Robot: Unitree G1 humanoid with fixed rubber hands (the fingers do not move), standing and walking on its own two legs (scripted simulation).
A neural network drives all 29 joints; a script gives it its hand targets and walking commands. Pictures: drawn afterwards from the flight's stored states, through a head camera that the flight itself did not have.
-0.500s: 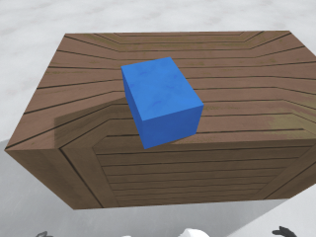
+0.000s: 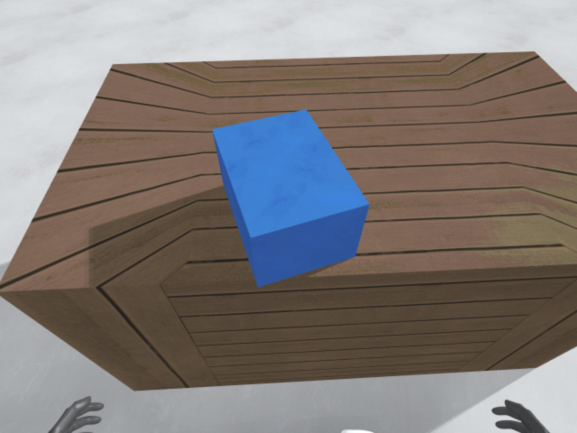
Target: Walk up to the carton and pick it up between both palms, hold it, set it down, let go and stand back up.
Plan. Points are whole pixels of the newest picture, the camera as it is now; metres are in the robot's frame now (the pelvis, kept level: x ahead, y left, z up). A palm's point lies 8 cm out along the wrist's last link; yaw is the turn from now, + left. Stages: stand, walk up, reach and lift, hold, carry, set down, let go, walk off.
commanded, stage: walk up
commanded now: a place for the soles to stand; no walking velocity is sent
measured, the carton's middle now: (283, 192) +0.51 +0.01 +0.01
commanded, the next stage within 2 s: none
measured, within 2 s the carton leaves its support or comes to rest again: neither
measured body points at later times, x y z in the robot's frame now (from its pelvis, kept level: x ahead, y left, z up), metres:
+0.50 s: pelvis +0.00 +0.01 +0.00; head +0.02 +0.01 +0.45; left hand +0.12 +0.33 -0.08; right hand +0.11 -0.31 -0.07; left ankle +0.01 +0.14 -0.71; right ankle +0.02 -0.11 -0.71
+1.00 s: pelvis +0.02 +0.03 -0.01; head +0.03 +0.03 +0.44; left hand +0.12 +0.36 -0.08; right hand +0.12 -0.29 -0.09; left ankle +0.06 +0.16 -0.71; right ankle +0.06 -0.10 -0.71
